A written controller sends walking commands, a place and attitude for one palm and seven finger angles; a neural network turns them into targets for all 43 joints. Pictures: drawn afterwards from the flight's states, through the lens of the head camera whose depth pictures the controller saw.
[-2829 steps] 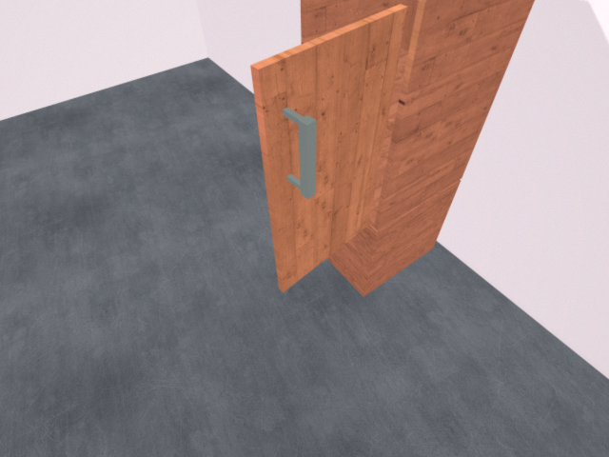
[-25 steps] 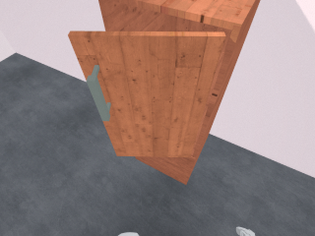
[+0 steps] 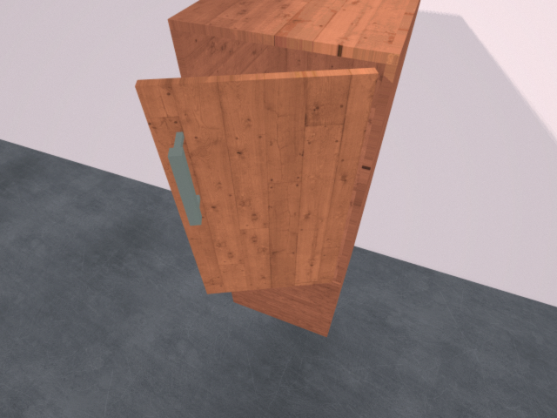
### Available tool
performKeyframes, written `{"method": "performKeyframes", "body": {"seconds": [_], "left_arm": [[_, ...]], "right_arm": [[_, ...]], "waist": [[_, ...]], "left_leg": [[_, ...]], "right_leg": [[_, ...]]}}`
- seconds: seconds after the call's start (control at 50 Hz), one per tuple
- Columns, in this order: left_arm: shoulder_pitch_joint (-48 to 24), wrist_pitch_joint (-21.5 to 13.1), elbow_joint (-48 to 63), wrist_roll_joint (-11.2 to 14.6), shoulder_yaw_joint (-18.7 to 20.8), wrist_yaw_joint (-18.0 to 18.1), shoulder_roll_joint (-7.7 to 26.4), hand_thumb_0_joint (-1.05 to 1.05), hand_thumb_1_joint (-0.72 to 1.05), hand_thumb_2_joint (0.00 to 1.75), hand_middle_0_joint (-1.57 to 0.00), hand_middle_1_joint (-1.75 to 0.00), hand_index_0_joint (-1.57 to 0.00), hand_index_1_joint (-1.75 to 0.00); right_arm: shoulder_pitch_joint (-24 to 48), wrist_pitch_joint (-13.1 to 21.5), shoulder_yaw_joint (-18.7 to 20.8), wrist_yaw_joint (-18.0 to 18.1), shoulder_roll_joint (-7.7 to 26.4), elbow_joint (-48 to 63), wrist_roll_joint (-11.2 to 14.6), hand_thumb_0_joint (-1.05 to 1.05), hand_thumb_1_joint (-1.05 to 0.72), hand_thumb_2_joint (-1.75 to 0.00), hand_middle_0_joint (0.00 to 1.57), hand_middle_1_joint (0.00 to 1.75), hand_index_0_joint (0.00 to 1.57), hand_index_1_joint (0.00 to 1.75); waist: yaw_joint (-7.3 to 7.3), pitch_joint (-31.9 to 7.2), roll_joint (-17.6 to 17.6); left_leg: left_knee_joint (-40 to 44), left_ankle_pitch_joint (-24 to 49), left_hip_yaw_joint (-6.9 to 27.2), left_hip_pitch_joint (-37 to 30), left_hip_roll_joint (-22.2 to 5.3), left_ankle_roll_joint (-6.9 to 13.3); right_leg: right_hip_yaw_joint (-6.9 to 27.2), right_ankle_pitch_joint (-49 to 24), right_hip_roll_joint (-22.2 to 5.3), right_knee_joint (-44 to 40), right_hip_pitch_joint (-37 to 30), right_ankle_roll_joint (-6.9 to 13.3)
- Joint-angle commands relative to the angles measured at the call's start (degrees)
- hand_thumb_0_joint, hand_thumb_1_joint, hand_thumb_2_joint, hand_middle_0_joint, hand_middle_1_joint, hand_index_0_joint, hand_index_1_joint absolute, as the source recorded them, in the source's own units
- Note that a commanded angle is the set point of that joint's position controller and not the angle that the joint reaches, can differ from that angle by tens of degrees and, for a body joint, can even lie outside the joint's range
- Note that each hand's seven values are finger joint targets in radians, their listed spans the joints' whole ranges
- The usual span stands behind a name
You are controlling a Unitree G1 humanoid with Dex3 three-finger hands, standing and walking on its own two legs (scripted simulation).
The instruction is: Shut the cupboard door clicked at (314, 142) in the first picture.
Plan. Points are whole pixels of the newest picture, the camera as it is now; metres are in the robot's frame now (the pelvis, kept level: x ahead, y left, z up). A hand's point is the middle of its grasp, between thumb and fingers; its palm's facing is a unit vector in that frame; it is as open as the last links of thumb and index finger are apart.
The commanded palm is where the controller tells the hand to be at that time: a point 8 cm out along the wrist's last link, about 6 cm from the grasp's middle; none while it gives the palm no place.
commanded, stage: come to a stop and stand still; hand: left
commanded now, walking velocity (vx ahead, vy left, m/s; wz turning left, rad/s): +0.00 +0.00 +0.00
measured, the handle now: (187, 181) +0.45 +0.17 +0.09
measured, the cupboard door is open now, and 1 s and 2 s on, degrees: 27 27 27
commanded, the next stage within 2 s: look again from close up in 0.08 s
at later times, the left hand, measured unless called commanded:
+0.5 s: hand out of the picture +0.02 +0.17 -0.17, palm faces +0.00 -0.98 -0.19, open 7.4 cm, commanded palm none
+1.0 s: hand (172, 339) +0.22 +0.16 +0.01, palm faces +0.22 -0.97 -0.05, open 7.0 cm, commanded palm +0.14 +0.21 -0.04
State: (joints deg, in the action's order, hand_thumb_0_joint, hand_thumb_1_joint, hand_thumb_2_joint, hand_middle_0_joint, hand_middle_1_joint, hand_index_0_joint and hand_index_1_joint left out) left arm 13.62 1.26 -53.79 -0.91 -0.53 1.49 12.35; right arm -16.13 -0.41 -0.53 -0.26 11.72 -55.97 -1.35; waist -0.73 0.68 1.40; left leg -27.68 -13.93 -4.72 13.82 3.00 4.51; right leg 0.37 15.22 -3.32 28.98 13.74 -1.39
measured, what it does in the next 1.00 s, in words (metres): stands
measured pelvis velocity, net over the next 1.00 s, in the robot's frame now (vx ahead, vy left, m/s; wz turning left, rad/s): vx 0.01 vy -0.04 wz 0.05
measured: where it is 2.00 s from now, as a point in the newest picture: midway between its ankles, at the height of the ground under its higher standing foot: outside the picture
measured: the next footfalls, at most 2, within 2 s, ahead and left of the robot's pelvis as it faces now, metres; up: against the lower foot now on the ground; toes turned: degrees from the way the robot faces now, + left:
none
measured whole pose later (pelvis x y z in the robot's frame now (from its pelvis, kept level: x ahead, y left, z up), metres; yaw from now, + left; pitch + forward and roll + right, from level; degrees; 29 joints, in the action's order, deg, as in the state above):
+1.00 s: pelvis +0.01 -0.04 -0.04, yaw +3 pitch +7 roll +2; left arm 21.6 -24.2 -6.0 12.9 9.2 -5.3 9.1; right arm -15.8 17.4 2.1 -0.8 13.5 -41.6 0.1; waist -1.4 -7.3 -0.2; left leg -49.3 -23.0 -2.3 32.2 3.3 1.3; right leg -1.9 26.6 -0.9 52.6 33.8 2.5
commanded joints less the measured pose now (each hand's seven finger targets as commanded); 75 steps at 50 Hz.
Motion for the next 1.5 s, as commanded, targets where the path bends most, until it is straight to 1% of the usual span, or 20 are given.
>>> {"method": "performKeyframes", "body": {"seconds": [0.0, 0.44, 0.72, 0.74, 0.76, 0.78, 0.8, 0.82, 0.84, 0.88, 0.92, 0.96, 0.98, 1.04, 1.1, 1.16, 1.2, 1.28, 1.38, 1.48], "left_arm": [[1.7, -1.4, 1.8, -0.1, 1.1, 0.5, 6.3, 0.00, 0.90, 0.90, -0.20, -0.30, -0.20, -0.30], [4.7, -2.2, -5.8, 0.1, 0.5, 0.9, 4.5, 0.00, 0.90, 0.90, -0.20, -0.30, -0.20, -0.30], [3.6, -2.2, -6.0, 0.0, 0.8, 0.9, 5.0, 0.00, 0.90, 0.90, -0.20, -0.30, -0.20, -0.30], [7.1, -3.2, -7.4, -0.7, 0.7, 3.1, 4.4, 0.00, 0.90, 0.90, -0.20, -0.30, -0.20, -0.30], [-44.2, -18.5, 87.9, 4.3, 29.7, 5.9, 41.3, 0.00, 0.90, 0.90, -0.20, -0.30, -0.20, -0.30], [2.3, -13.5, 65.7, 6.5, 3.0, 6.6, 8.5, 0.00, 0.90, 0.90, -0.22, -0.32, -0.22, -0.32], [16.1, -6.3, 65.6, 10.0, -0.5, 7.4, -4.1, 0.00, 0.90, 0.90, -0.24, -0.34, -0.24, -0.34], [8.7, -6.6, 62.2, 8.7, -0.5, 7.3, -2.8, 0.00, 0.90, 0.90, -0.25, -0.36, -0.25, -0.36], [6.2, -8.8, 62.1, 9.5, 1.3, 5.7, -3.2, 0.00, 0.90, 0.90, -0.27, -0.38, -0.27, -0.38], [17.6, -15.8, 51.0, 11.4, 7.0, 1.2, -2.2, 0.00, 0.90, 0.90, -0.31, -0.42, -0.31, -0.42], [24.1, -25.9, 43.9, 14.7, 11.4, -6.4, -1.6, 0.00, 0.90, 0.90, -0.35, -0.46, -0.35, -0.46], [24.4, -35.9, 42.7, 16.7, 16.8, -15.6, 1.7, 0.00, 0.90, 0.90, -0.38, -0.50, -0.38, -0.50], [27.0, -37.0, 43.5, 17.4, 17.2, -18.5, 2.0, 0.00, 0.90, 0.90, -0.40, -0.52, -0.40, -0.52], [18.0, -32.5, 54.7, 20.6, 20.2, -20.4, 7.7, 0.00, 0.90, 0.90, -0.46, -0.58, -0.46, -0.58], [8.0, -31.3, 66.5, 20.9, 20.7, -15.8, 9.4, 0.00, 0.90, 0.90, -0.51, -0.64, -0.51, -0.64], [1.5, -34.6, 74.8, 18.4, 16.5, -12.9, 8.2, 0.00, 0.90, 0.90, -0.57, -0.70, -0.57, -0.70], [-2.0, -36.0, 75.8, 17.7, 13.7, -13.5, 8.2, 0.00, 0.90, 0.90, -0.60, -0.74, -0.60, -0.74], [2.8, -31.0, 67.5, 18.6, 12.6, -17.5, 8.2, 0.00, 0.90, 0.90, -0.68, -0.82, -0.68, -0.82], [9.0, -20.5, 66.2, 20.4, 18.8, -16.3, 10.2, 0.00, 0.90, 0.90, -0.77, -0.92, -0.77, -0.92], [10.1, -21.9, 69.6, 19.8, 18.6, -11.8, 8.2, 0.00, 0.90, 0.90, -0.86, -1.02, -0.86, -1.02]], "right_arm": [[0.9, 1.6, 1.5, 0.6, 7.2, 2.8, 0.3, 0.00, -0.90, -0.90, 0.20, 0.30, 0.20, 0.30], [0.7, 2.6, 1.0, 1.7, 5.6, -3.9, 1.0, 0.00, -0.90, -0.90, 0.20, 0.30, 0.20, 0.30], [2.1, 2.6, 0.9, 1.9, 5.4, -5.1, 0.9, 0.00, -0.90, -0.90, 0.20, 0.30, 0.20, 0.30], [3.2, 2.7, 1.1, 1.7, 6.5, -1.5, 1.4, 0.00, -0.90, -0.90, 0.20, 0.30, 0.20, 0.30], [-4.8, 14.0, 4.4, 6.4, 18.1, 12.7, 2.5, 0.00, -0.90, -0.90, 0.20, 0.30, 0.20, 0.30], [0.3, 18.9, 0.4, 7.9, 10.6, 13.3, 6.4, 0.00, -0.90, -0.90, 0.20, 0.30, 0.20, 0.30], [3.7, 20.7, 1.4, 6.3, 8.8, 14.6, 5.4, 0.00, -0.90, -0.90, 0.20, 0.30, 0.20, 0.30], [2.0, 21.3, 2.5, 3.9, 7.1, 13.6, 4.9, 0.00, -0.90, -0.90, 0.20, 0.30, 0.20, 0.30], [3.6, 21.6, 4.4, 2.1, 7.4, 17.0, 3.2, 0.00, -0.90, -0.90, 0.20, 0.30, 0.20, 0.30], [4.6, 21.9, 5.6, 0.6, 8.2, 20.6, 2.0, 0.00, -0.90, -0.90, 0.20, 0.30, 0.20, 0.30], [6.0, 20.8, 5.3, -0.6, 8.4, 23.4, 1.9, 0.00, -0.90, -0.90, 0.20, 0.30, 0.20, 0.30], [7.2, 20.2, 5.8, -0.8, 9.7, 25.6, 1.1, 0.00, -0.90, -0.90, 0.20, 0.30, 0.20, 0.30], [7.9, 19.7, 6.3, -0.7, 9.3, 28.2, 1.3, 0.00, -0.90, -0.90, 0.20, 0.30, 0.20, 0.30], [11.6, 18.6, 5.6, 0.0, 9.3, 35.6, 3.2, 0.00, -0.90, -0.90, 0.20, 0.30, 0.20, 0.30], [8.3, 18.3, 4.8, 1.6, 8.3, 36.5, 3.1, 0.00, -0.90, -0.90, 0.20, 0.30, 0.20, 0.30], [6.1, 19.1, 4.3, 2.7, 8.0, 35.1, 2.6, 0.00, -0.90, -0.90, 0.20, 0.30, 0.20, 0.30], [5.7, 19.7, 3.7, 3.6, 8.6, 33.8, 2.5, 0.00, -0.90, -0.90, 0.20, 0.30, 0.20, 0.30], [5.5, 20.0, 2.9, 4.6, 9.4, 32.7, 3.4, 0.00, -0.90, -0.90, 0.20, 0.30, 0.20, 0.30], [6.1, 18.0, 2.4, 4.9, 8.0, 35.3, 4.0, 0.00, -0.90, -0.90, 0.20, 0.30, 0.20, 0.30], [5.5, 18.2, 2.1, 4.1, 7.5, 35.3, 2.7, 0.00, -0.90, -0.90, 0.20, 0.30, 0.20, 0.30]], "waist": [[1.05, 2.4, -0.9], [0.74, 0.0, -1.2], [1.12, 1.5, -1.8], [1.38, 2.7, -2.4], [-7.31, -21.1, 4.3], [-1.94, -27.9, 23.0], [-0.77, -23.7, 19.8], [-1.99, -9.5, 10.5], [-1.32, -0.2, 6.7], [0.81, 1.9, -8.0], [2.21, -2.2, -15.2], [3.11, -8.5, -20.3], [4.98, -13.4, -20.8], [5.88, -14.4, -2.3], [2.45, -19.0, -6.2], [-0.41, -17.5, -1.3], [-2.79, -16.4, -2.5], [-1.54, -14.3, 0.7], [2.74, -16.4, -2.8], [2.72, -15.0, -3.8]], "left_leg": [[12.7, -9.4, 12.5, 4.2, -9.0, -0.4], [6.7, 12.3, 7.8, -4.5, -8.7, -1.2], [7.1, 13.0, 7.7, -4.1, -8.7, -1.5], [-3.2, 27.5, 7.1, -2.0, -9.8, -3.6], [-6.8, 39.6, 11.4, -23.7, -8.1, -4.8], [-4.2, 44.1, 15.1, -32.7, -10.4, -6.1], [-1.5, 40.6, 13.6, -19.0, -9.0, -7.8], [1.2, 31.6, 11.8, -5.8, -7.9, -6.4], [-1.0, 24.7, 10.4, 2.4, -6.3, -6.6], [-10.9, 7.7, 9.3, 14.3, -3.2, -7.4], [-19.1, 0.9, 6.7, 24.5, -0.8, -7.0], [-27.9, 3.1, 5.8, 32.2, -0.2, -5.9], [-29.0, 0.7, 4.4, 35.7, 0.7, -5.6], [-28.9, -8.8, 2.7, 36.5, 1.5, -4.6], [-32.2, -10.0, 4.4, 36.5, -0.1, -3.4], [-32.6, -9.7, 5.5, 32.9, -1.6, -2.6], [-33.6, -10.0, 6.3, 33.0, -2.3, -2.1], [-30.5, -11.0, 6.6, 32.4, -2.1, -2.3], [-25.8, -7.3, 6.8, 30.5, -1.7, -3.0], [-22.1, -3.9, 7.5, 26.6, -2.0, -3.2]], "right_leg": [[1.7, 3.1, -1.1, -3.9, -1.0, 3.2], [2.8, -9.1, -2.5, -5.3, -2.9, 2.5], [2.5, -10.7, -2.9, -6.0, -3.9, 2.6], [3.6, -25.6, -4.7, -4.3, -2.0, 1.6], [-3.9, -26.9, 2.5, 14.1, -1.1, 2.0], [-5.9, 1.3, 4.5, 24.2, 10.7, 1.4], [-5.2, 5.0, 3.6, 35.3, 6.6, 2.5], [-4.6, 6.1, 2.7, 32.5, 13.7, 2.0], [-5.3, 7.5, 2.2, 21.9, 18.3, 2.3], [-6.5, 2.2, 3.0, 9.7, 19.0, 3.2], [-2.0, 2.1, 1.4, 12.5, 20.4, 3.7], [2.2, -18.7, 0.4, 22.1, 19.7, 1.9], [4.7, -15.4, 0.1, 23.5, 17.5, 1.1], [10.4, 12.1, -0.4, 17.6, 19.6, 2.1], [14.0, 16.2, -0.6, 15.5, 20.1, -0.3], [11.8, 17.3, 0.6, 15.0, 24.0, 0.9], [11.6, 17.1, 0.9, 15.0, 25.7, 0.5], [9.4, 19.2, 1.4, 13.5, 24.3, 1.0], [9.6, 13.0, -0.2, 10.7, 14.4, -0.3], [5.1, 6.1, 1.1, 12.3, 14.3, 0.3]]}}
